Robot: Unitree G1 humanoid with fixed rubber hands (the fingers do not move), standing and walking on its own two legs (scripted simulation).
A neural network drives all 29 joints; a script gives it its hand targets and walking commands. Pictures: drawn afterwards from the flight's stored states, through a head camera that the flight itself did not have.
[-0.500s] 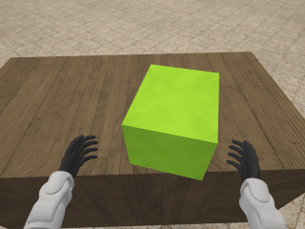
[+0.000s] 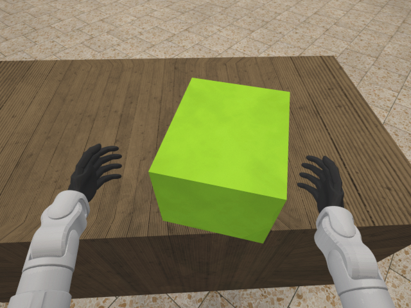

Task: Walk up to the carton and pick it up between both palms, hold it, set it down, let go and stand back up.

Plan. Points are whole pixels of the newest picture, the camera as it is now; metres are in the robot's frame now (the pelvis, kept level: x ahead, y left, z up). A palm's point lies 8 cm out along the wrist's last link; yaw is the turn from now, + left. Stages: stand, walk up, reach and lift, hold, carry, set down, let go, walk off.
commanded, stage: reach and lift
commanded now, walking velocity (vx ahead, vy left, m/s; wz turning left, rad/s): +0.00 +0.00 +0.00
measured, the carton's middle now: (225, 156) +0.44 -0.03 +0.00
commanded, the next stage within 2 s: none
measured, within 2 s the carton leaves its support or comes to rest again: neither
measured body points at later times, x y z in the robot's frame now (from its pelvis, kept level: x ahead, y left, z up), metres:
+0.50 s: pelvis -0.02 +0.01 +0.00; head +0.01 +0.03 +0.45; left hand +0.41 +0.22 +0.11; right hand +0.35 -0.22 +0.10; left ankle -0.03 +0.11 -0.75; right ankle +0.01 -0.13 -0.75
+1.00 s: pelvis -0.02 +0.00 -0.01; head +0.03 +0.03 +0.44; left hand +0.46 +0.19 +0.13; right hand +0.40 -0.21 +0.12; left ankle -0.03 +0.11 -0.75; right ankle +0.01 -0.13 -0.75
